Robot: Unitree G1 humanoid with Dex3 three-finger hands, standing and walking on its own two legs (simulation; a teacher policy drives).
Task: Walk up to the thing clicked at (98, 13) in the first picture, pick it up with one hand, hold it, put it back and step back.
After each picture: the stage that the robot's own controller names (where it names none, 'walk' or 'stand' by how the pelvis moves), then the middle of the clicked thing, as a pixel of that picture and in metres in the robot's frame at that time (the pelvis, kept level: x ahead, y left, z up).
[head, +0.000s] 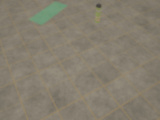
stand; (98, 13) +1.86 -0.26 -0.65
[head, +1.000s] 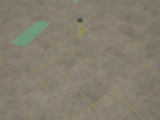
walk; (80, 28) +1.74 +0.11 -0.62
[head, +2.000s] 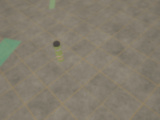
walk; (58, 51) +1.13 +0.32 -0.64
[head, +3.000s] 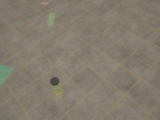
walk; (57, 88) +0.71 +0.28 -0.65
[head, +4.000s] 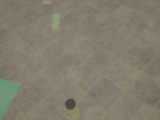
walk; (73, 109) +0.46 +0.18 -0.63
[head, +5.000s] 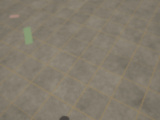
stand; out of the picture +0.38 +0.14 -0.65
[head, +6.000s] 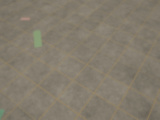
stand; out of the picture +0.36 +0.10 -0.66
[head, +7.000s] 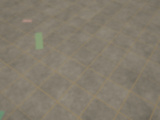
stand; out of the picture +0.35 +0.09 -0.66
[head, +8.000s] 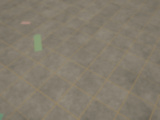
stand; out of the picture +0.34 +0.09 -0.66
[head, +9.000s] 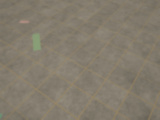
stand; out of the picture +0.34 +0.09 -0.66
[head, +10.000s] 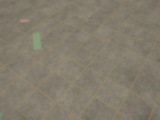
go down; out of the picture +0.33 +0.09 -0.66
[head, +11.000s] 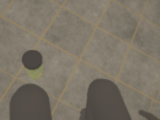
go down; (34, 67) +0.42 +0.14 -0.28
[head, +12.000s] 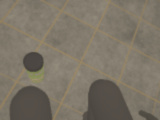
approach; (35, 70) +0.42 +0.15 -0.26
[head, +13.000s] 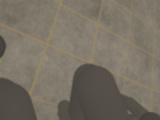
close in; out of the picture +0.40 +0.20 -0.17
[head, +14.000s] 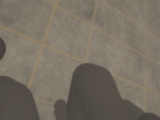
lift; out of the picture +0.39 +0.20 -0.17
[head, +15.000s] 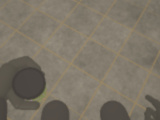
lift; (34, 89) +0.31 +0.17 -0.02
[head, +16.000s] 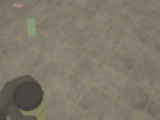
hold; (33, 107) +0.27 +0.17 +0.00
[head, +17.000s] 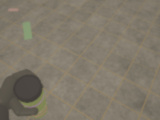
hold; (34, 100) +0.30 +0.17 +0.00
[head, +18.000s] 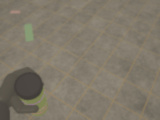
hold; (34, 98) +0.30 +0.17 +0.01
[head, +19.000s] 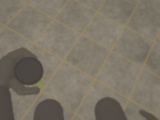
crouch; (32, 77) +0.36 +0.17 -0.07
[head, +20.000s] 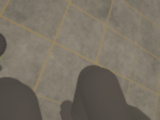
lower; out of the picture +0.40 +0.21 -0.18
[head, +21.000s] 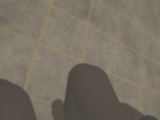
lower; out of the picture +0.41 +0.22 -0.17
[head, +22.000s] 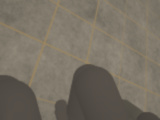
lower; out of the picture +0.39 +0.23 -0.17
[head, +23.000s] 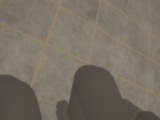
lower; out of the picture +0.38 +0.23 -0.17
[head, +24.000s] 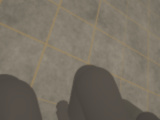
rest; out of the picture +0.38 +0.24 -0.16
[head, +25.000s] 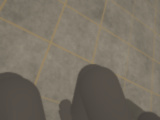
open; out of the picture +0.38 +0.24 -0.17
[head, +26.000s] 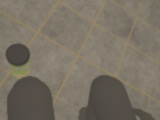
stand; (20, 64) +0.40 +0.22 -0.22
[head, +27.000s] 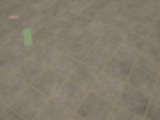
stand; out of the picture +0.34 +0.13 -0.58
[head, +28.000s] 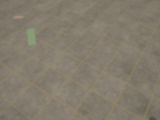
stand; out of the picture +0.36 +0.15 -0.60
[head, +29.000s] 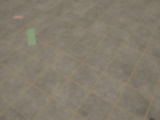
stand; out of the picture +0.35 +0.14 -0.60
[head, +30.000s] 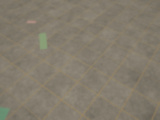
stand; out of the picture +0.37 +0.11 -0.65
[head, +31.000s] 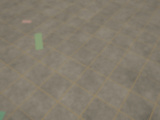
stand; out of the picture +0.34 +0.13 -0.66
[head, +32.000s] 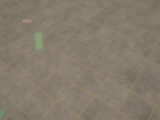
walk; out of the picture +0.34 +0.14 -0.66
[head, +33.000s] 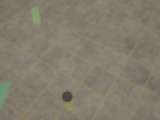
walk; (69, 102) +0.48 +0.14 -0.64
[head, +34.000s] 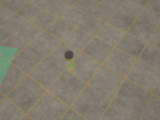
walk; (69, 62) +0.78 +0.09 -0.62
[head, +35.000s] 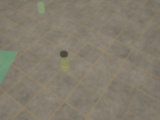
stand; (64, 62) +0.97 +0.14 -0.64
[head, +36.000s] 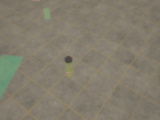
stand; (69, 67) +0.96 +0.12 -0.66
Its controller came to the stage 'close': yes
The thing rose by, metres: 0.65
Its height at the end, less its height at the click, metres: +0.00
